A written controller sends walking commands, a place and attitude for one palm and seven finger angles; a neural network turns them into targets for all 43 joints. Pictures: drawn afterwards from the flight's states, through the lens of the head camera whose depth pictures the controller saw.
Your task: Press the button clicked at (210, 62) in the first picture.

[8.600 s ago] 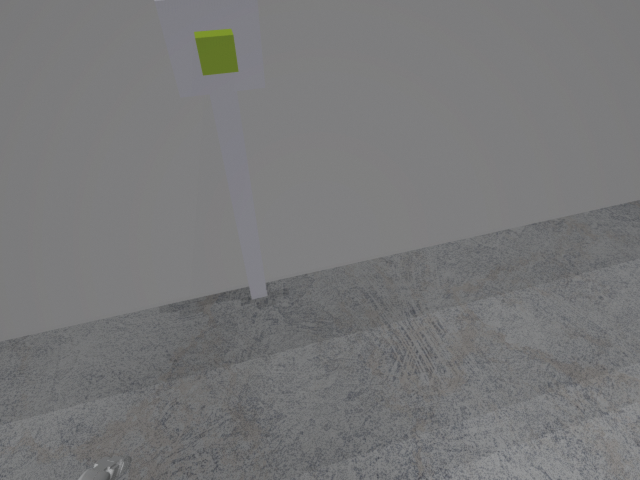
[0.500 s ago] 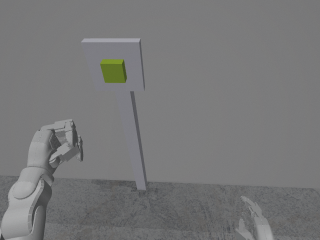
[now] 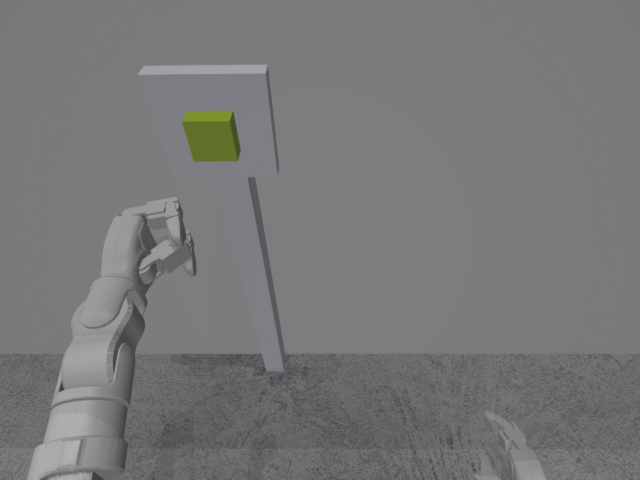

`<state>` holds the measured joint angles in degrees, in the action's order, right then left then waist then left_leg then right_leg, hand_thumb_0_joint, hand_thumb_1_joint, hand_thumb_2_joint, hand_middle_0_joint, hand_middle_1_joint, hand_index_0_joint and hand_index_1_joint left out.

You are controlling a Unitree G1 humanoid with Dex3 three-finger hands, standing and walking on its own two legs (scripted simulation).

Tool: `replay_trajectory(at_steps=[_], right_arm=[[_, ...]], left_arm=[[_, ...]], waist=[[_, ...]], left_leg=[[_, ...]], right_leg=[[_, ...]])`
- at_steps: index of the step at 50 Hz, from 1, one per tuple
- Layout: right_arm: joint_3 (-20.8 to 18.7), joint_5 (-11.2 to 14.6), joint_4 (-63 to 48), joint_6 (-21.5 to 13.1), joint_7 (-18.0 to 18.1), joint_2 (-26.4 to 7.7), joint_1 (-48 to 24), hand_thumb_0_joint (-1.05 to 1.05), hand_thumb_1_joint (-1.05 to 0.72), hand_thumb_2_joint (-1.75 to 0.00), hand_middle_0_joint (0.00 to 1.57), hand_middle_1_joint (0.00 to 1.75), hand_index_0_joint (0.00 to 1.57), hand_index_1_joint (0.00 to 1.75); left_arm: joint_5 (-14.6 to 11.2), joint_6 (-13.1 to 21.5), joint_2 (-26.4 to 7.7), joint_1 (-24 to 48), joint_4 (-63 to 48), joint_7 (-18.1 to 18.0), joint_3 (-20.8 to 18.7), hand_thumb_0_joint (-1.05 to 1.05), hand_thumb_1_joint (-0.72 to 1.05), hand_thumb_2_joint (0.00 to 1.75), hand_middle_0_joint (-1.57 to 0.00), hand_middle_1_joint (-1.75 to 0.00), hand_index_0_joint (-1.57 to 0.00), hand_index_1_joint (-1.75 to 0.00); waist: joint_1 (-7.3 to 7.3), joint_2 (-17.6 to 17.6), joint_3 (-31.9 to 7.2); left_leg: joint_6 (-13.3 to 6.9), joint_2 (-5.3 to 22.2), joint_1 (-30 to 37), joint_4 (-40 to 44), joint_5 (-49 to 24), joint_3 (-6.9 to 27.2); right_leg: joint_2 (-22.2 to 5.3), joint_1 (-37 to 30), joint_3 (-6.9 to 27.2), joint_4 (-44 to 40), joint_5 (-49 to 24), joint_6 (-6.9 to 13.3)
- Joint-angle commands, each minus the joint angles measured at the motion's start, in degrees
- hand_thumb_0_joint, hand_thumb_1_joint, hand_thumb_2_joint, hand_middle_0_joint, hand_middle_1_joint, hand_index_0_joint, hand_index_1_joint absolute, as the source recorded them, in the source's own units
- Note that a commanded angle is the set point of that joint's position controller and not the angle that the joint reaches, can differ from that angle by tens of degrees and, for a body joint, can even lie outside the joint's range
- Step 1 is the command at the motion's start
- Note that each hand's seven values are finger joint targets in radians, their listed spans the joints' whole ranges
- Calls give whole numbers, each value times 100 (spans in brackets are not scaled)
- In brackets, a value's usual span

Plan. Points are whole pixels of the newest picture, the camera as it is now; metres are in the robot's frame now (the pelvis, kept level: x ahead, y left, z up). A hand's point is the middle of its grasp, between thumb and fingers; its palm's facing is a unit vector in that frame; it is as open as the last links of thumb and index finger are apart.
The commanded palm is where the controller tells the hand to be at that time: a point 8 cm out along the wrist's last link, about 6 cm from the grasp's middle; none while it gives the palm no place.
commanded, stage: aim a knuckle at the button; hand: left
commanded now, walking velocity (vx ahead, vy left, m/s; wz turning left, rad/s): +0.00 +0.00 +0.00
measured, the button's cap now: (213, 135) +0.55 +0.21 +0.16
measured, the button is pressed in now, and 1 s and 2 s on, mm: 0 0 0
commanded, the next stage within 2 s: none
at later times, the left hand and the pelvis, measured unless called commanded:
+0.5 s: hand (229, 198) +0.43 +0.16 +0.13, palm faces +0.06 -1.00 -0.02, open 3.1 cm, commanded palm +0.42 +0.22 +0.13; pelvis +0.00 +0.00 +0.00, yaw -1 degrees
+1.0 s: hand (219, 194) +0.45 +0.18 +0.13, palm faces +0.10 -0.99 -0.03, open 3.1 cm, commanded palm +0.42 +0.23 +0.13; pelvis -0.01 -0.01 -0.01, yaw -2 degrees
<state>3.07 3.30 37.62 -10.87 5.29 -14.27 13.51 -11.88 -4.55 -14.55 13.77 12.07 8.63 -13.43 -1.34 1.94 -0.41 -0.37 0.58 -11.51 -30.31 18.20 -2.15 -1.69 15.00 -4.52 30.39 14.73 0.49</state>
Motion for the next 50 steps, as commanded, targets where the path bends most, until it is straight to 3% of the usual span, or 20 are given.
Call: replay_trajectory(at_steps=[1, 4, 5, 9, 13, 14, 20, 23, 24, 25, 27, 28, 31, 34, 39, 40, 42, 46, 48, 50], right_arm=[[-234, -25, -823, -222, 92, -651, -470, 0, -90, -90, 20, 30, 20, 30], [-218, -31, -744, -169, 90, -640, -404, 0, -90, -90, 20, 30, 20, 30], [-216, -41, -701, -141, 89, -670, -353, 0, -90, -90, 20, 30, 20, 30], [-243, -64, -620, -5, 76, -709, -180, 0, -90, -90, 20, 30, 20, 30], [-260, -75, -651, 132, 20, -729, -43, 0, -90, -90, 20, 30, 20, 30], [-267, -70, -652, 151, 5, -724, 3, 0, -90, -90, 20, 30, 20, 30], [-371, -101, -531, 191, -88, -773, 380, 0, -90, -90, 20, 30, 20, 30], [-393, -103, -376, 247, -95, -826, 555, 0, -90, -90, 20, 30, 20, 30], [-389, -104, -322, 268, -97, -847, 599, 0, -90, -90, 20, 30, 20, 30], [-391, -133, -281, 293, -96, -895, 689, 0, -90, -90, 20, 30, 20, 30], [-398, -148, -270, 335, -105, -888, 755, 0, -90, -90, 20, 30, 20, 30], [-388, -168, -308, 341, -131, -872, 785, 0, -90, -90, 20, 30, 20, 30], [-415, -214, -348, 380, -183, -888, 909, 0, -90, -90, 20, 30, 20, 30], [-452, -211, -458, 421, -239, -874, 946, 0, -90, -90, 20, 30, 20, 30], [-473, -141, -510, 562, -236, -978, 991, 0, -90, -90, 20, 30, 20, 30], [-479, -152, -511, 586, -220, -996, 1017, 0, -90, -90, 20, 30, 20, 30], [-486, -138, -574, 627, -196, -986, 994, 0, -90, -90, 20, 30, 20, 30], [-493, -143, -629, 589, -190, -876, 917, 0, -90, -90, 20, 30, 20, 30], [-472, -124, -551, 580, -160, -882, 912, 0, -90, -90, 20, 30, 20, 30], [-470, -97, -524, 562, -155, -896, 902, 0, -90, -90, 20, 30, 20, 30]], left_arm=[[-3, 448, -1003, 2783, -1022, -111, -199, 0, 90, 90, -130, -150, -130, -150], [67, 582, -867, 3292, -616, -232, -29, 0, 90, 90, -130, -150, -130, -150], [81, 614, -981, 3422, -373, -277, -107, 0, 90, 90, -130, -150, -130, -150], [140, 675, -1289, 3621, 537, -363, -446, 0, 90, 90, -130, -150, -130, -150], [239, 842, -1475, 3874, 1041, -338, -554, 0, 90, 90, -130, -150, -130, -150], [259, 893, -1354, 4031, 1131, -318, -424, 0, 90, 90, -130, -150, -130, -150], [272, 1430, -1230, 4938, 1355, -263, -231, 0, 90, 90, -130, -150, -130, -150], [314, 1501, -1224, 5354, 2155, -309, -223, 0, 90, 90, -130, -150, -130, -150], [355, 1509, -1322, 5480, 2518, -338, -292, 0, 90, 90, -130, -150, -130, -150], [404, 1576, -1680, 5639, 2715, -401, -570, 0, 90, 90, -130, -150, -130, -150], [515, 1705, -1869, 5896, 3023, -461, -687, 0, 90, 90, -130, -150, -130, -150], [563, 1794, -1811, 5924, 3081, -470, -639, 0, 90, 90, -130, -150, -130, -150], [641, 2125, -2206, 5811, 3247, -468, -967, 0, 90, 90, -130, -150, -130, -150], [585, 2321, -2009, 5498, 3095, -327, -863, 0, 90, 90, -130, -150, -130, -150], [443, 2094, -2147, 5183, 3610, -109, -989, 0, 90, 90, -130, -150, -130, -150], [433, 2091, -2285, 5264, 3601, -105, -1107, 0, 90, 90, -130, -150, -130, -150], [448, 2115, -2551, 5345, 3365, -71, -1249, 0, 90, 90, -130, -150, -130, -150], [451, 2451, -2416, 5815, 2358, -25, -1001, 0, 90, 90, -130, -150, -130, -150], [398, 2442, -2365, 5756, 2560, 22, -942, 0, 90, 90, -130, -150, -130, -150], [286, 2297, -1954, 5748, 2861, 115, -660, 0, 90, 90, -130, -150, -130, -150]], waist=[[164, -13, -1349], [228, 76, -1405], [245, -159, -1388], [196, -318, -1552], [166, -115, -1703], [220, 35, -1725], [413, 41, -2153], [569, -295, -1803], [606, -298, -1573], [574, -438, -1587], [568, -299, -1768], [539, -198, -1929], [428, -55, -2391], [387, 37, -2714], [488, -470, -1940], [507, -639, -1911], [460, -461, -2067], [508, 354, -2616], [584, 218, -2431], [703, -25, -2142]], left_leg=[[-51, -38, 240, 398, -1514, 244], [-26, -33, 246, 381, -1475, 276], [-37, -18, 155, 375, -1428, 305], [-35, -35, -30, 332, -1565, 246], [-31, -35, -180, 261, -1780, 183], [-31, -37, -159, 222, -1825, 156], [-32, 5, 83, 22, -2250, 220], [-58, -9, -260, 38, -1670, 215], [-67, -17, -425, 54, -1419, 214], [-84, -38, -571, 62, -1297, 240], [-104, -71, -676, 19, -1191, 181], [-111, -95, -695, -7, -1225, 160], [-113, -97, -723, -125, -1438, 135], [-115, -78, -606, -197, -1855, 49], [-156, -55, -1161, -109, -1200, -49], [-179, -54, -1216, -95, -1142, -38], [-194, -68, -1216, -100, -1120, -79], [-200, -66, -654, -205, -1417, -48], [-184, -41, -652, -194, -1328, 15], [-187, -28, -680, -151, -1136, 47]], right_leg=[[113, -411, 159, -319, -1311, 84], [113, -298, 155, -286, -1238, 101], [129, -297, 148, -285, -1185, 98], [101, -426, 184, -221, -1458, 97], [82, -516, 232, -115, -1750, 124], [85, -448, 247, -100, -1806, 123], [163, -294, 235, 28, -2061, 124], [173, -25, 217, -22, -1681, 88], [166, 118, 222, -52, -1474, 85], [169, 56, 232, -45, -1351, 89], [146, 15, 290, 2, -1318, 83], [143, -34, 314, 48, -1377, 88], [156, -261, 364, 201, -1668, 108], [182, -451, 377, 292, -2188, 109], [183, -267, 393, 100, -1781, 42], [178, -319, 408, 79, -1717, 30], [158, -446, 480, 78, -1736, 15], [204, -418, 510, 150, -1945, 64], [235, -284, 455, 125, -1815, 70], [241, -90, 393, 44, -1595, 61]])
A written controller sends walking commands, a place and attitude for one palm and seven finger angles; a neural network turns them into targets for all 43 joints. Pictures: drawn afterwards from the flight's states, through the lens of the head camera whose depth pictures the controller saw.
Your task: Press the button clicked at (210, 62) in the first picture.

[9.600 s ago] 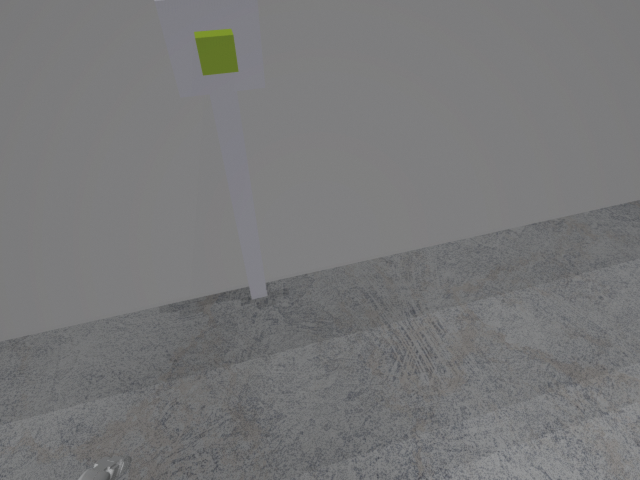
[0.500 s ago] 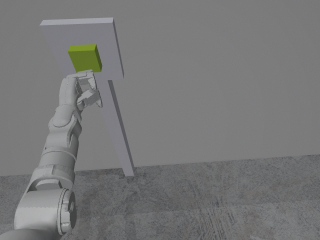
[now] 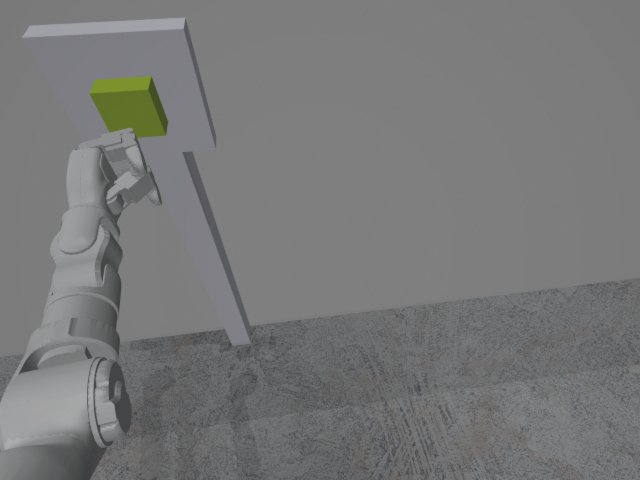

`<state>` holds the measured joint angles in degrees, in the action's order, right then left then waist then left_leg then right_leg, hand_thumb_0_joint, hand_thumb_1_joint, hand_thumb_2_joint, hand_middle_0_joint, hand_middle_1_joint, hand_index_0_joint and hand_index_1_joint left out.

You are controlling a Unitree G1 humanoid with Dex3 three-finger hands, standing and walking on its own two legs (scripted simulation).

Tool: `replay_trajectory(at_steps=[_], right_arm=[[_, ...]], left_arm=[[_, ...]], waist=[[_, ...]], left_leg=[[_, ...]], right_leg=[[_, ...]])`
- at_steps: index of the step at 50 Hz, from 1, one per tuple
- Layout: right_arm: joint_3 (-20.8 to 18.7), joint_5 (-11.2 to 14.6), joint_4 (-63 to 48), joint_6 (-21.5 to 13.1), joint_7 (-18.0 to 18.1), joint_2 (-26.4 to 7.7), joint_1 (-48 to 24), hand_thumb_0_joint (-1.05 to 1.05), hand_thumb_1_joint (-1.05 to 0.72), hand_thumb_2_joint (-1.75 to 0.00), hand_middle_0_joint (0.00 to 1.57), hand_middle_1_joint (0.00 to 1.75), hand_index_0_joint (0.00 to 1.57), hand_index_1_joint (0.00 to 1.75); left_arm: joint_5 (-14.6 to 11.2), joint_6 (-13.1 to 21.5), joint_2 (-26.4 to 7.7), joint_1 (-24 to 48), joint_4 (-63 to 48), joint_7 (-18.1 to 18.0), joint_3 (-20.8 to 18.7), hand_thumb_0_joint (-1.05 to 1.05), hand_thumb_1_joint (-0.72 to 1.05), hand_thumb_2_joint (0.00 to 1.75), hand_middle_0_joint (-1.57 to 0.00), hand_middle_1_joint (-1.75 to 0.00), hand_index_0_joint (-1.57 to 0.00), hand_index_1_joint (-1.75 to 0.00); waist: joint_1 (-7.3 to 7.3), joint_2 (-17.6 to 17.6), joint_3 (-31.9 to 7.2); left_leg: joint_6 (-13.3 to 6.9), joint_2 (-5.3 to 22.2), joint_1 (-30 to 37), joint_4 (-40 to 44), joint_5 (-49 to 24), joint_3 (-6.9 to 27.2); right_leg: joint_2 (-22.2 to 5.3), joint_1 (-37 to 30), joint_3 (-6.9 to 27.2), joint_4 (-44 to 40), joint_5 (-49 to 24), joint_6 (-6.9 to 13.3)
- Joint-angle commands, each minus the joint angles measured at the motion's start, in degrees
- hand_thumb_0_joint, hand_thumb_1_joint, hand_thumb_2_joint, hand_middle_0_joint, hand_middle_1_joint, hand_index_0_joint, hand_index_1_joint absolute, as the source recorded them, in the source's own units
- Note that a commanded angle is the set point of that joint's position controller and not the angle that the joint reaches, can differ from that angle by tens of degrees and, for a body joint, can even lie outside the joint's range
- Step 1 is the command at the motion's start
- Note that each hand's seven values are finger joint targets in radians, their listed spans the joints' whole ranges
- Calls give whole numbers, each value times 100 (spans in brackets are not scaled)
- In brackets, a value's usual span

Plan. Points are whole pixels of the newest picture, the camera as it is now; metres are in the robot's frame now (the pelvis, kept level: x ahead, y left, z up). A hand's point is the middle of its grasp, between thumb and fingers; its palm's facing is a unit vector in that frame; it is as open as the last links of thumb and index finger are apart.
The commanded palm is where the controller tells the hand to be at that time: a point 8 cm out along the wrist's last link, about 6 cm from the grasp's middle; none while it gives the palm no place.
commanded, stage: aim a knuckle at the button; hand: left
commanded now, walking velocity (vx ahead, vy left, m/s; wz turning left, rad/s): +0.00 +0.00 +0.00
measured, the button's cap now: (132, 107) +0.55 +0.24 +0.17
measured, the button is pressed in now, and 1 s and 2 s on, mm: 0 0 4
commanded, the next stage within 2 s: press the button with the knuckle in 1.18 s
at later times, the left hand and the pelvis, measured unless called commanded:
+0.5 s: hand (159, 170) +0.46 +0.20 +0.14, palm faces +0.09 -1.00 -0.01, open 3.1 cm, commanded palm +0.42 +0.24 +0.13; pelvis +0.00 +0.02 +0.00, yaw +1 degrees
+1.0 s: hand (147, 184) +0.44 +0.21 +0.13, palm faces +0.13 -0.99 -0.01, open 3.1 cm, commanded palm +0.41 +0.25 +0.13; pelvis +0.00 +0.00 +0.00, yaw +1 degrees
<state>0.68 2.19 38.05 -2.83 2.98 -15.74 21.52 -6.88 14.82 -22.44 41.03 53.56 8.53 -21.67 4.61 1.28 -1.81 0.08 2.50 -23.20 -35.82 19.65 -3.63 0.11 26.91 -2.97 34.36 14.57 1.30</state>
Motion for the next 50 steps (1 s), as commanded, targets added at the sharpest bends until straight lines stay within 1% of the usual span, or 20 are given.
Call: replay_trajectory(at_steps=[1, 3, 6, 9, 12, 15, 17, 21, 25, 28, 31, 33, 36, 39, 40, 43, 46, 47, 48, 50], right_arm=[[-230, 33, -545, -249, 82, -759, 90, 0, -90, -90, 20, 30, 20, 30], [-204, 40, -513, -246, 91, -794, 108, 0, -90, -90, 20, 30, 20, 30], [-204, 8, -557, -230, 58, -817, 149, 0, -90, -90, 20, 30, 20, 30], [-193, -25, -670, -226, 15, -779, 94, 0, -90, -90, 20, 30, 20, 30], [-194, -50, -656, -226, -13, -764, 104, 0, -90, -90, 20, 30, 20, 30], [-191, -63, -688, -212, 3, -761, 66, 0, -90, -90, 20, 30, 20, 30], [-189, -51, -696, -231, -4, -721, 28, 0, -90, -90, 20, 30, 20, 30], [-206, -30, -624, -241, -16, -728, 88, 0, -90, -90, 20, 30, 20, 30], [-214, -47, -604, -207, -38, -767, 159, 0, -90, -90, 20, 30, 20, 30], [-222, -76, -608, -176, -70, -752, 193, 0, -90, -90, 20, 30, 20, 30], [-236, -118, -710, -163, -91, -744, 168, 0, -90, -90, 20, 30, 20, 30], [-228, -121, -779, -181, -110, -680, 90, 0, -90, -90, 20, 30, 20, 30], [-241, -90, -760, -182, -88, -679, 19, 0, -90, -90, 20, 30, 20, 30], [-234, -31, -773, -162, -36, -704, -36, 0, -90, -90, 20, 30, 20, 30], [-227, -8, -766, -150, -9, -712, -72, 0, -90, -90, 20, 30, 20, 30], [-199, 16, -749, -154, 49, -742, -97, 0, -90, -90, 20, 30, 20, 30], [-179, 8, -724, -193, 81, -735, -112, 0, -90, -90, 20, 30, 20, 30], [-179, 7, -708, -200, 88, -740, -102, 0, -90, -90, 20, 30, 20, 30], [-151, 10, -717, -218, 84, -717, -143, 0, -90, -90, 20, 30, 20, 30], [-171, -10, -667, -264, 86, -719, -92, 0, -90, -90, 20, 30, 20, 30]], left_arm=[[-240, 229, -1004, 2864, -1007, 176, 262, 0, 90, 90, -130, -150, -130, -150], [-227, 12, -847, 2870, -648, 207, 410, 0, 90, 90, -130, -150, -130, -150], [-196, -60, -1087, 2753, -575, 114, 154, 0, 90, 90, -130, -150, -130, -150], [-163, 121, -1119, 2847, -1001, -20, 103, 0, 90, 90, -130, -150, -130, -150], [-90, 294, -1182, 3120, -1043, -159, 71, 0, 90, 90, -130, -150, -130, -150], [2, 412, -1369, 3355, -1290, -209, -8, 0, 90, 90, -130, -150, -130, -150], [37, 418, -1182, 3294, -1489, -196, 173, 0, 90, 90, -130, -150, -130, -150], [-115, 224, -625, 3036, -1296, -124, 532, 0, 90, 90, -130, -150, -130, -150], [-171, -76, -446, 2785, -960, -169, 516, 0, 90, 90, -130, -150, -130, -150], [-80, -83, -625, 2790, -1039, -338, 328, 0, 90, 90, -130, -150, -130, -150], [13, 116, -1184, 2615, -1561, -497, -141, 0, 90, 90, -130, -150, -130, -150], [32, 232, -1056, 2520, -1958, -519, -39, 0, 90, 90, -130, -150, -130, -150], [44, 229, -1052, 2441, -2076, -450, 35, 0, 90, 90, -130, -150, -130, -150], [-47, -13, -911, 2163, -1838, -282, 132, 0, 90, 90, -130, -150, -130, -150], [-73, -83, -823, 2298, -1810, -221, 253, 0, 90, 90, -130, -150, -130, -150], [-198, -278, -894, 2323, -1561, -111, 190, 0, 90, 90, -130, -150, -130, -150], [-227, -196, -899, 2743, -1603, -73, 263, 0, 90, 90, -130, -150, -130, -150], [-195, -143, -990, 2734, -1548, -71, 216, 0, 90, 90, -130, -150, -130, -150], [-183, -100, -795, 2881, -1501, -56, 417, 0, 90, 90, -130, -150, -130, -150], [-180, 36, -821, 3169, -1517, -57, 429, 0, 90, 90, -130, -150, -130, -150]], waist=[[98, 73, -1866], [137, 97, -1596], [13, -142, -1707], [-58, -40, -2020], [3, -149, -1930], [-28, 189, -2197], [-61, 589, -2463], [40, 199, -2240], [-4, -77, -1924], [-76, -141, -1916], [-264, -73, -2423], [-304, 61, -2565], [-231, 127, -2320], [-206, -42, -2042], [-109, 43, -1923], [-103, -101, -1710], [1, -78, -1675], [-42, -97, -1745], [16, 26, -1656], [72, -4, -1801]], left_leg=[[-217, -225, 445, 424, -1149, 184], [-202, -231, 364, 453, -1007, 232], [-203, -240, 253, 423, -1108, 261], [-184, -244, 346, 349, -1417, 264], [-189, -214, 349, 314, -1371, 292], [-174, -222, 509, 280, -1482, 312], [-125, -203, 822, 261, -1811, 342], [-75, -101, 939, 263, -2209, 450], [-81, -120, 668, 339, -2067, 453], [-93, -148, 538, 345, -1949, 414], [-111, -172, 570, 311, -2232, 339], [-117, -175, 673, 288, -2463, 286], [-138, -148, 671, 307, -2382, 236], [-150, -166, 540, 408, -1994, 224], [-161, -171, 577, 416, -1871, 204], [-175, -209, 406, 478, -1407, 213], [-198, -229, 416, 456, -1208, 228], [-195, -238, 409, 437, -1183, 253], [-189, -249, 408, 432, -1080, 249], [-201, -252, 477, 361, -1092, 278]], right_leg=[[50, -1153, 222, -389, -1438, -22], [32, -889, 170, -409, -1217, -10], [10, -994, 159, -340, -1264, -6], [21, -1118, 176, -206, -1551, 10], [38, -1013, 175, -175, -1490, -9], [36, -1067, 199, -99, -1539, 17], [47, -1011, 170, -49, -1698, 47], [96, -806, 44, -83, -1729, 27], [92, -813, 0, -120, -1641, 33], [80, -877, 21, -101, -1633, 39], [67, -1349, 104, -7, -2009, 45], [63, -1506, 143, 13, -2259, 41], [68, -1466, 159, -57, -2277, 30], [69, -1463, 134, -175, -2064, 40], [62, -1387, 141, -236, -1989, 37], [40, -1306, 154, -347, -1639, 21], [14, -1200, 193, -388, -1442, 3], [14, -1207, 198, -368, -1386, 14], [5, -1095, 198, -376, -1282, 13], [12, -1068, 225, -345, -1279, 3]])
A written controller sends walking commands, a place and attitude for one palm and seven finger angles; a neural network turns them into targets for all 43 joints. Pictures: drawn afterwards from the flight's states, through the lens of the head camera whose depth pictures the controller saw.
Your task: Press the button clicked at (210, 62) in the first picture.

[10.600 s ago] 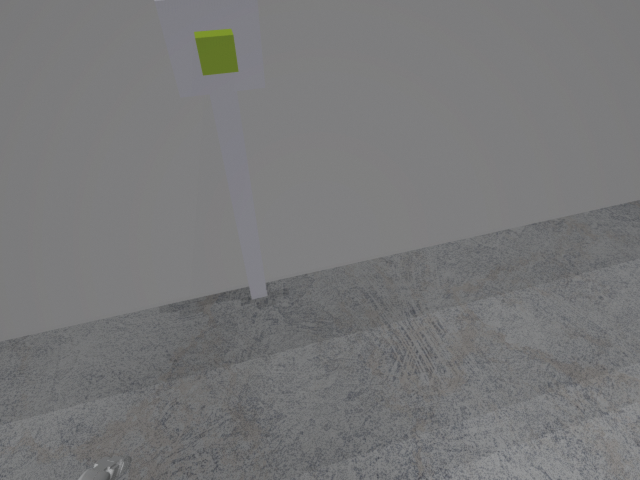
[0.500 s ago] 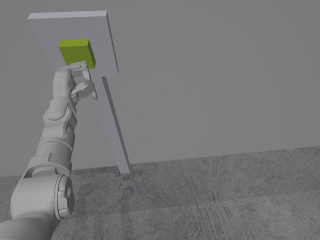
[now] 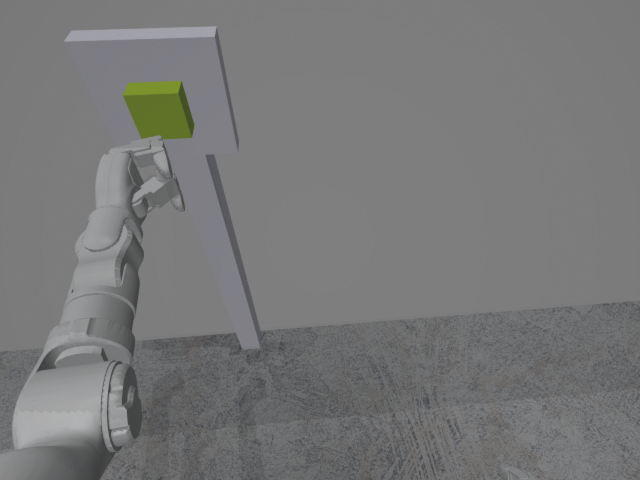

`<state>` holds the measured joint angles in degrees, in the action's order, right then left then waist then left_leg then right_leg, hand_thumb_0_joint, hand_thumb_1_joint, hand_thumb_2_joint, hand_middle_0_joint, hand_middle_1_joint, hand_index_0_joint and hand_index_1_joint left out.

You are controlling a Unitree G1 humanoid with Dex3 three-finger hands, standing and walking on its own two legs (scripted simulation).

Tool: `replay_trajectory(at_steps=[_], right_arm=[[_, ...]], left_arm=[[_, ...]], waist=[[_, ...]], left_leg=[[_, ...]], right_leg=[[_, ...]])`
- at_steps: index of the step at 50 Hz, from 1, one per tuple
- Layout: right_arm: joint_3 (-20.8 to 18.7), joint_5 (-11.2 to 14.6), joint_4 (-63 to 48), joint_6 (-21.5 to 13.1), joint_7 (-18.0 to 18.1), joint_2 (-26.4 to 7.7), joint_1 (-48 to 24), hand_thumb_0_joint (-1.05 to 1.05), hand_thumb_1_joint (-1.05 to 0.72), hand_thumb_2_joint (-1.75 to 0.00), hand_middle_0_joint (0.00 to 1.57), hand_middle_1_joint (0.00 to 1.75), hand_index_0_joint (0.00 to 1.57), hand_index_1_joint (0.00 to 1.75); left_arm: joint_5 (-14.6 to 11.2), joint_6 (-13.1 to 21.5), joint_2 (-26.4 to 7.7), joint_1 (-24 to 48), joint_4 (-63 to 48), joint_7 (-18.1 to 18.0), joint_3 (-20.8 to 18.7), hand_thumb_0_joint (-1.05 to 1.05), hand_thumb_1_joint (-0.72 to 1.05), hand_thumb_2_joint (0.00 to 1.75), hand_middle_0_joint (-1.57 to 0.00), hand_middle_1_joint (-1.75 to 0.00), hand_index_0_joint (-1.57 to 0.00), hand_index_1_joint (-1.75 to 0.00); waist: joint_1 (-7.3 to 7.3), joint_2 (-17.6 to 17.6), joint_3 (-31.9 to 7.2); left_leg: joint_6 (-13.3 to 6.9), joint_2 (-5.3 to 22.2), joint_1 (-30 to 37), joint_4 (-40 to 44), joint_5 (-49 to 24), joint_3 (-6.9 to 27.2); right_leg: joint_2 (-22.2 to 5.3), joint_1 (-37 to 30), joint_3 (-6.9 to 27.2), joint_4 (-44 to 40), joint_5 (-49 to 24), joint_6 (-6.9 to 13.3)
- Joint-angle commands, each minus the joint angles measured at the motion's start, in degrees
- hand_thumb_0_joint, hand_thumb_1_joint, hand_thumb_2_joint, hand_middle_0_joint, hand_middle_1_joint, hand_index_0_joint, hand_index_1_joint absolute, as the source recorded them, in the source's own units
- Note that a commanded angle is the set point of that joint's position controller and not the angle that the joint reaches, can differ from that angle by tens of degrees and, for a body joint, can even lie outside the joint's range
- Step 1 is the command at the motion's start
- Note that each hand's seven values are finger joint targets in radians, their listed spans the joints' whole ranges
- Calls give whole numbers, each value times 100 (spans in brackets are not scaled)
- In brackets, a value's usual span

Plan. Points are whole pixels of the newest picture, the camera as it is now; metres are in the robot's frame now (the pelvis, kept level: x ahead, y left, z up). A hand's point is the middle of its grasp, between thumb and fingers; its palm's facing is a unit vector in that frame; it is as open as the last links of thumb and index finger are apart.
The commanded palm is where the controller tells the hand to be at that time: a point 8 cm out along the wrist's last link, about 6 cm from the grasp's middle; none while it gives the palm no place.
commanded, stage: aim a knuckle at the button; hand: left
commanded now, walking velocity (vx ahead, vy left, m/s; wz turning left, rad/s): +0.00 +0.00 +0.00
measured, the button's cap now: (161, 109) +0.56 +0.23 +0.17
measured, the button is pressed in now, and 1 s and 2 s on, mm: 0 4 3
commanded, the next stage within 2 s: press the button with the knuckle in 0.18 s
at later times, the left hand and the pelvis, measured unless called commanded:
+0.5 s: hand (179, 166) +0.47 +0.19 +0.14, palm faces +0.09 -1.00 +0.00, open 3.1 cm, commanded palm +0.44 +0.24 +0.13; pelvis +0.00 +0.00 +0.00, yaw -1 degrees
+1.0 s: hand (182, 152) +0.50 +0.19 +0.14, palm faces +0.09 -1.00 +0.00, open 3.0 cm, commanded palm +0.48 +0.24 +0.13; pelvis +0.00 +0.01 -0.01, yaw -1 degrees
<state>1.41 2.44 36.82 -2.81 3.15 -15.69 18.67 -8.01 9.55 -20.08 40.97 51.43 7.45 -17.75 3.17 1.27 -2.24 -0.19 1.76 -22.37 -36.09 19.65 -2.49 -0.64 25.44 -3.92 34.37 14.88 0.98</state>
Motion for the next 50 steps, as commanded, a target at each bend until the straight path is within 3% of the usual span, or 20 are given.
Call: replay_trajectory(at_steps=[1, 3, 6, 11, 12, 13, 16, 19, 22, 23, 28, 33, 34, 36, 38, 41, 44, 45, 47, 50], right_arm=[[-242, -33, -516, -268, 75, -744, 201, 0, -90, -90, 20, 30, 20, 30], [-230, -37, -503, -255, 87, -765, 208, 0, -90, -90, 20, 30, 20, 30], [-201, -43, -501, -260, 77, -742, 189, 0, -90, -90, 20, 30, 20, 30], [-216, -63, -522, -231, 60, -802, 306, 0, -90, -90, 20, 30, 20, 30], [-218, -63, -533, -240, 53, -778, 297, 0, -90, -90, 20, 30, 20, 30], [-226, -67, -543, -248, 47, -783, 310, 0, -90, -90, 20, 30, 20, 30], [-221, -68, -499, -226, 44, -796, 390, 0, -90, -90, 20, 30, 20, 30], [-250, -96, -435, -209, 50, -838, 505, 0, -90, -90, 20, 30, 20, 30], [-258, -106, -417, -209, 27, -813, 570, 0, -90, -90, 20, 30, 20, 30], [-275, -120, -389, -200, 27, -837, 614, 0, -90, -90, 20, 30, 20, 30], [-296, -129, -358, -143, -3, -868, 732, 0, -90, -90, 20, 30, 20, 30], [-314, -149, -371, -109, -35, -862, 789, 0, -90, -90, 20, 30, 20, 30], [-312, -147, -358, -98, -33, -879, 820, 0, -90, -90, 20, 30, 20, 30], [-317, -157, -337, -85, -33, -880, 846, 0, -90, -90, 20, 30, 20, 30], [-324, -169, -334, -85, -43, -877, 865, 0, -90, -90, 20, 30, 20, 30], [-319, -197, -273, -77, -71, -863, 924, 0, -90, -90, 20, 30, 20, 30], [-315, -208, -236, -51, -66, -924, 980, 0, -90, -90, 20, 30, 20, 30], [-309, -215, -222, -33, -53, -949, 1005, 0, -90, -90, 20, 30, 20, 30], [-305, -216, -239, -35, -68, -904, 1019, 0, -90, -90, 20, 30, 20, 30], [-285, -237, -184, 3, -58, -970, 1122, 0, -90, -90, 20, 30, 20, 30]], left_arm=[[-67, 577, -1221, 3046, -1080, 54, -118, 0, 90, 90, -130, -150, -130, -150], [-66, 623, -1450, 3101, -918, 62, -285, 0, 90, 90, -130, -150, -130, -150], [20, 661, -1320, 3313, -748, 76, -92, 0, 90, 90, -130, -150, -130, -150], [29, 740, -1673, 3221, -460, 69, -401, 0, 90, 90, -130, -150, -130, -150], [15, 767, -1484, 3301, -541, 87, -256, 0, 90, 90, -130, -150, -130, -150], [11, 791, -1569, 3239, -529, 95, -360, 0, 90, 90, -130, -150, -130, -150], [28, 842, -1548, 3426, -477, 113, -265, 0, 90, 90, -130, -150, -130, -150], [60, 877, -1847, 3535, -413, 88, -499, 0, 90, 90, -130, -150, -130, -150], [61, 886, -1639, 3536, -376, 110, -370, 0, 90, 90, -130, -150, -130, -150], [73, 898, -1845, 3520, -375, 100, -545, 0, 90, 90, -130, -150, -130, -150], [99, 823, -1828, 3404, -68, 148, -538, 0, 90, 90, -130, -150, -130, -150], [107, 847, -1771, 3576, -167, 140, -502, 0, 90, 90, -130, -150, -130, -150], [118, 848, -1789, 3620, -85, 125, -490, 0, 90, 90, -130, -150, -130, -150], [149, 872, -1798, 3881, -119, 85, -456, 0, 90, 90, -130, -150, -130, -150], [192, 908, -1852, 3942, -155, 49, -505, 0, 90, 90, -130, -150, -130, -150], [260, 952, -1717, 4186, -126, 4, -345, 0, 90, 90, -130, -150, -130, -150], [239, 872, -1952, 4046, 374, -12, -579, 0, 90, 90, -130, -150, -130, -150], [273, 893, -2094, 4231, 337, -14, -618, 0, 90, 90, -130, -150, -130, -150], [329, 886, -1873, 4477, 316, -7, -402, 0, 90, 90, -130, -150, -130, -150], [401, 873, -2237, 4511, 694, -29, -605, 0, 90, 90, -130, -150, -130, -150]], waist=[[169, -57, -1786], [135, -145, -1898], [195, 219, -1867], [141, -197, -1981], [163, -71, -2034], [102, 27, -2083], [204, 19, -2015], [198, -26, -2114], [226, 106, -2230], [191, 129, -2259], [222, -8, -2068], [237, 208, -2172], [291, -25, -2075], [346, 18, -2118], [309, 244, -2239], [412, 440, -2310], [415, 22, -2139], [451, -4, -2177], [507, 273, -2262], [581, 23, -2064]], left_leg=[[-167, -183, 306, 385, -1031, 168], [-169, -198, 199, 370, -1019, 164], [-156, -210, 191, 351, -969, 173], [-164, -192, -12, 319, -1019, 192], [-160, -196, 63, 315, -1112, 170], [-152, -197, 68, 297, -1137, 166], [-150, -174, 73, 286, -1110, 206], [-150, -157, 55, 283, -1194, 232], [-142, -157, 207, 237, -1421, 222], [-139, -149, 164, 222, -1441, 206], [-145, -133, 48, 229, -1475, 206], [-121, -118, 198, 164, -1677, 218], [-131, -105, 122, 185, -1619, 235], [-130, -100, 141, 178, -1604, 252], [-115, -107, 241, 134, -1714, 266], [-79, -76, 460, 72, -1939, 334], [-105, -88, 85, 77, -1631, 299], [-116, -92, 49, 77, -1628, 305], [-111, -111, 134, 45, -1705, 297], [-123, -93, -118, 22, -1485, 352]], right_leg=[[77, -952, 323, -337, -1260, 34], [59, -1087, 352, -303, -1292, 26], [47, -901, 342, -258, -1213, 31], [65, -1045, 343, -199, -1307, 16], [73, -1049, 340, -176, -1425, 20], [75, -1051, 346, -162, -1442, 33], [101, -896, 316, -151, -1371, 24], [111, -939, 314, -126, -1424, 26], [132, -884, 287, -92, -1604, 35], [129, -911, 297, -84, -1626, 31], [144, -821, 267, -83, -1655, 37], [160, -688, 252, -44, -1719, 48], [168, -673, 233, -63, -1674, 37], [163, -627, 235, -41, -1647, 24], [167, -581, 245, -7, -1673, 44], [175, -332, 213, 25, -1663, 39], [181, -428, 230, -1, -1587, 24], [174, -486, 240, 13, -1622, 23], [163, -387, 255, 35, -1672, 16], [176, -290, 242, 25, -1475, 16]])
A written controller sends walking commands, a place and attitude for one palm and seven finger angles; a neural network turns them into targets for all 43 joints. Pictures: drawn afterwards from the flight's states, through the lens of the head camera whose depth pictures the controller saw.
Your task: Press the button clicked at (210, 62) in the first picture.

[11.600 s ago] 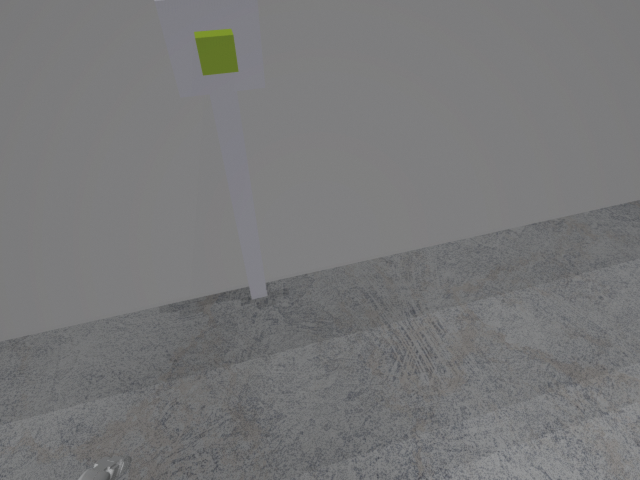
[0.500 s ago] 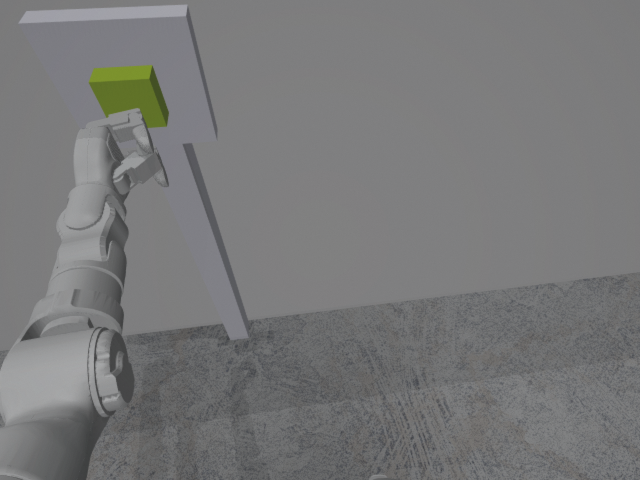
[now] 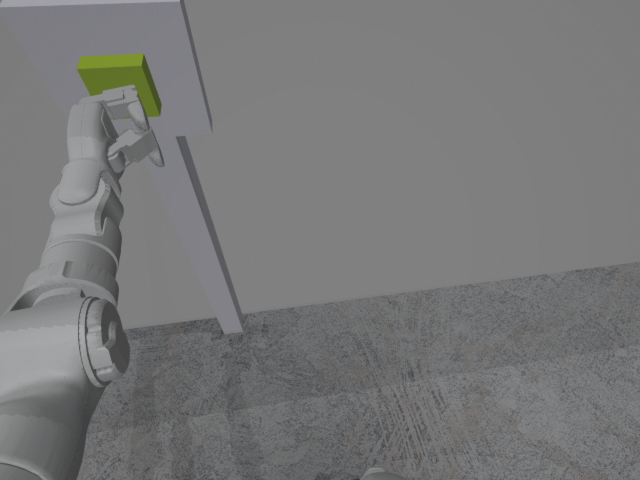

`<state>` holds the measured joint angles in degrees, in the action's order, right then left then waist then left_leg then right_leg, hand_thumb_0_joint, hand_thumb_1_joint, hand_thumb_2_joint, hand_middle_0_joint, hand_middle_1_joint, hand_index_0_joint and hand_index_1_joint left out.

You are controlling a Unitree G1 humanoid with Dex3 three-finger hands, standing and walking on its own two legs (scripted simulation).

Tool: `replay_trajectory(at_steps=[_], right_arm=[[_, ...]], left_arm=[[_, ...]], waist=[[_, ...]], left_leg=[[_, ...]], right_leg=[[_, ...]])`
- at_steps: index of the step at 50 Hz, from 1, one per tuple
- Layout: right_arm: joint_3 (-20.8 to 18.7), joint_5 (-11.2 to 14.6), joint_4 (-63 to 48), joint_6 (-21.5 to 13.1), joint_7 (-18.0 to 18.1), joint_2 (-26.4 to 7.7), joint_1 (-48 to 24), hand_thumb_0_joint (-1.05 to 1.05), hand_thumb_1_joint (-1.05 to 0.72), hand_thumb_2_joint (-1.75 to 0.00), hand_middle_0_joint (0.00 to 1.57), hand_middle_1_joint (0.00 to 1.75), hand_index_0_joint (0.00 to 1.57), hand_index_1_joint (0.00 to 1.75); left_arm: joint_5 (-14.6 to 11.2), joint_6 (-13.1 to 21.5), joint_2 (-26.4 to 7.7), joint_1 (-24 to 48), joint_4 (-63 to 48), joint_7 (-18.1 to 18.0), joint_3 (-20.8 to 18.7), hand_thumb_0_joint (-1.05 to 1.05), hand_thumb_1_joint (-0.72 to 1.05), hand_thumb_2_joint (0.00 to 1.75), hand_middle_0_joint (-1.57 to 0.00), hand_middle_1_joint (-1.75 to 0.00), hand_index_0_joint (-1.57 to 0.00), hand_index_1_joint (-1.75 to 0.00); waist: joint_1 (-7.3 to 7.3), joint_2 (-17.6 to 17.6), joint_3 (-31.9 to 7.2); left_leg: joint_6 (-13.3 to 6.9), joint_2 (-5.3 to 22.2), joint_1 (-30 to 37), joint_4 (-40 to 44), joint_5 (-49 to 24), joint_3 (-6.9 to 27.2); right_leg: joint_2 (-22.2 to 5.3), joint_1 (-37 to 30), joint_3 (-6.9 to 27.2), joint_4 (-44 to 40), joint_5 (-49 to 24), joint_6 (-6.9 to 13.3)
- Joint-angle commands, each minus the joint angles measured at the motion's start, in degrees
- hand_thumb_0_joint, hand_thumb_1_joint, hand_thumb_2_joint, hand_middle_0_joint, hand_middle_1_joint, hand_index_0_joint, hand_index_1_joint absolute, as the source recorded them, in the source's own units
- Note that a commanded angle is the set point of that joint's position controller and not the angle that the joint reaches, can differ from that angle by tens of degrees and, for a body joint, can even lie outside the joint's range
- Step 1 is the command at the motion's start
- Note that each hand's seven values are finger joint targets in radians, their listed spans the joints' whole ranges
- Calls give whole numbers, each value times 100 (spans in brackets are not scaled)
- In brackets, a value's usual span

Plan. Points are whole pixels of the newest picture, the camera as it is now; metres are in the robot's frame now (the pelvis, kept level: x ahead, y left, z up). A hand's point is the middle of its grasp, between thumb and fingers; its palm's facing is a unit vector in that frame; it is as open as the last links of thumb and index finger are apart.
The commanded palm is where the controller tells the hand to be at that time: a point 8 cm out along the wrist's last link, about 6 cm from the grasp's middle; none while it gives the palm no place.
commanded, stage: press the button with the knuckle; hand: left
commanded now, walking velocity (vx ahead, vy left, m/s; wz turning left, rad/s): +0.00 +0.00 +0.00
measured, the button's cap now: (123, 85) +0.56 +0.22 +0.17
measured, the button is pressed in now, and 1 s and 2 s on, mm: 4 3 0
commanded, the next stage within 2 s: hold the button down briefly in 0.28 s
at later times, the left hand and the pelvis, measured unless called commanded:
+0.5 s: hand (148, 130) +0.51 +0.19 +0.14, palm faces +0.10 -0.99 -0.04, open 2.8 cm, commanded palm +0.51 +0.23 +0.14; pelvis -0.02 -0.01 -0.01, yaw +2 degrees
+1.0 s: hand (149, 138) +0.50 +0.19 +0.14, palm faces +0.10 -1.00 -0.01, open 2.8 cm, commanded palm +0.47 +0.23 +0.14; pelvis -0.02 -0.01 -0.01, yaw +1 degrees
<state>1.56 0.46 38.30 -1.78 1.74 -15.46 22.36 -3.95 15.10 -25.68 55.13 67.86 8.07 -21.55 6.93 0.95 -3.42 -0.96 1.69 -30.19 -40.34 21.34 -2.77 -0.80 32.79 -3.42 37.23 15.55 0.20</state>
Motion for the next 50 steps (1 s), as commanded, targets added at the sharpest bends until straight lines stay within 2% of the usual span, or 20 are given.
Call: replay_trajectory(at_steps=[1, 2, 5, 11, 12, 16, 17, 20, 24, 26, 29, 34, 35, 39, 41, 43, 45, 47, 48, 50], right_arm=[[-306, -28, -343, -108, 87, -979, 738, 0, -90, -90, 20, 30, 20, 30], [-302, -25, -327, -115, 82, -957, 748, 0, -90, -90, 20, 30, 20, 30], [-295, -59, -254, -135, 99, -1024, 881, 0, -90, -90, 20, 30, 20, 30], [-264, -81, -181, -201, 105, -1050, 1000, 0, -90, -90, 20, 30, 20, 30], [-262, -94, -143, -207, 110, -1082, 1054, 0, -90, -90, 20, 30, 20, 30], [-246, -108, -116, -246, 109, -1119, 1128, 0, -90, -90, 20, 30, 20, 30], [-245, -108, -104, -249, 109, -1121, 1144, 0, -90, -90, 20, 30, 20, 30], [-227, -109, -98, -270, 133, -1181, 1193, 0, -90, -90, 20, 30, 20, 30], [-215, -114, -90, -319, 120, -1156, 1211, 0, -90, -90, 20, 30, 20, 30], [-215, -118, -89, -320, 124, -1199, 1260, 0, -90, -90, 20, 30, 20, 30], [-206, -99, -85, -344, 132, -1185, 1253, 0, -90, -90, 20, 30, 20, 30], [-188, -92, -104, -366, 142, -1208, 1274, 0, -90, -90, 20, 30, 20, 30], [-194, -107, -114, -380, 129, -1191, 1276, 0, -90, -90, 20, 30, 20, 30], [-215, -119, -146, -382, 96, -1177, 1278, 0, -90, -90, 20, 30, 20, 30], [-233, -129, -167, -367, 78, -1179, 1299, 0, -90, -90, 20, 30, 20, 30], [-254, -125, -194, -357, 54, -1146, 1251, 0, -90, -90, 20, 30, 20, 30], [-265, -123, -259, -346, 17, -1119, 1199, 0, -90, -90, 20, 30, 20, 30], [-284, -107, -294, -315, -1, -1094, 1146, 0, -90, -90, 20, 30, 20, 30], [-286, -96, -322, -303, -1, -1087, 1107, 0, -90, -90, 20, 30, 20, 30], [-289, -70, -392, -281, -1, -1058, 1016, 0, -90, -90, 20, 30, 20, 30]], left_arm=[[3, 319, -1563, 3292, -966, -81, -82, 0, 90, 90, -130, -150, -130, -150], [-3, 318, -1383, 3420, -947, -69, 60, 0, 90, 90, -130, -150, -130, -150], [2, 362, -1643, 3771, -829, -94, -78, 0, 90, 90, -130, -150, -130, -150], [17, 380, -1504, 4157, -542, -66, 166, 0, 90, 90, -130, -150, -130, -150], [27, 395, -1654, 4237, -513, -90, 76, 0, 90, 90, -130, -150, -130, -150], [50, 434, -1712, 4457, -438, -112, 136, 0, 90, 90, -130, -150, -130, -150], [71, 444, -1741, 4511, -428, -104, 162, 0, 90, 90, -130, -150, -130, -150], [51, 431, -1984, 4512, -289, -98, 2, 0, 90, 90, -130, -150, -130, -150], [32, 444, -1724, 4637, -316, -55, 249, 0, 90, 90, -130, -150, -130, -150], [19, 446, -2003, 4620, -317, -66, 48, 0, 90, 90, -130, -150, -130, -150], [13, 406, -1861, 4634, -256, -34, 217, 0, 90, 90, -130, -150, -130, -150], [31, 381, -2019, 4604, -219, -36, 140, 0, 90, 90, -130, -150, -130, -150], [21, 412, -1861, 4658, -324, -26, 223, 0, 90, 90, -130, -150, -130, -150], [-2, 386, -1783, 4488, -320, -18, 178, 0, 90, 90, -130, -150, -130, -150], [-8, 425, -1887, 4391, -441, -14, 48, 0, 90, 90, -130, -150, -130, -150], [-41, 415, -1700, 4233, -523, -4, 95, 0, 90, 90, -130, -150, -130, -150], [-87, 455, -1538, 3955, -678, 19, 113, 0, 90, 90, -130, -150, -130, -150], [-137, 478, -1552, 3687, -847, 18, 22, 0, 90, 90, -130, -150, -130, -150], [-154, 469, -1603, 3489, -823, 14, -53, 0, 90, 90, -130, -150, -130, -150], [-181, 480, -1496, 3260, -977, 27, -22, 0, 90, 90, -130, -150, -130, -150]], waist=[[281, 123, -1935], [331, 266, -1894], [430, 218, -1997], [627, 445, -2058], [635, 389, -2072], [737, 472, -2096], [748, 566, -2085], [775, 366, -1994], [817, 624, -2008], [800, 535, -2159], [861, 522, -1959], [839, 507, -1923], [832, 601, -2015], [776, 528, -2097], [679, 607, -2358], [642, 553, -2308], [514, 667, -2349], [412, 594, -2390], [360, 386, -2280], [277, 380, -2183]], left_leg=[[-55, -89, 669, 439, -1593, 361], [-46, -89, 712, 434, -1546, 373], [-47, -85, 690, 395, -1399, 448], [-42, -77, 646, 351, -1070, 506], [-45, -68, 615, 352, -1005, 552], [-63, -66, 554, 345, -816, 579], [-57, -64, 531, 343, -731, 583], [-94, -69, 285, 350, -471, 581], [-75, -62, 358, 373, -342, 595], [-91, -61, 293, 339, -349, 587], [-99, -56, 139, 370, -147, 557], [-104, -52, 8, 381, 13, 552], [-103, -66, 127, 383, -65, 574], [-91, -62, 216, 356, -183, 574], [-81, -58, 403, 315, -497, 605], [-76, -56, 458, 313, -567, 574], [-69, -69, 592, 312, -731, 536], [-62, -59, 637, 315, -876, 503], [-69, -57, 508, 349, -814, 480], [-83, -73, 470, 372, -912, 427]], right_leg=[[186, -959, 224, -282, -1514, 70], [183, -830, 213, -296, -1436, 73], [191, -733, 214, -288, -1240, 71], [184, -416, 232, -327, -883, 38], [189, -376, 222, -327, -784, 39], [188, -271, 248, -366, -589, 29], [188, -225, 247, -366, -508, 31], [189, -286, 274, -409, -336, 28], [181, -127, 261, -420, -189, 30], [183, -237, 290, -419, -207, 18], [174, -189, 300, -458, -72, 7], [165, -189, 316, -466, 62, 1], [175, -184, 308, -446, 7, 20], [180, -188, 262, -401, -76, 22], [188, -264, 242, -333, -288, 46], [197, -266, 219, -340, -343, 41], [210, -345, 215, -332, -475, 74], [225, -478, 206, -314, -628, 75], [228, -591, 203, -330, -624, 72], [230, -748, 213, -314, -790, 95]])
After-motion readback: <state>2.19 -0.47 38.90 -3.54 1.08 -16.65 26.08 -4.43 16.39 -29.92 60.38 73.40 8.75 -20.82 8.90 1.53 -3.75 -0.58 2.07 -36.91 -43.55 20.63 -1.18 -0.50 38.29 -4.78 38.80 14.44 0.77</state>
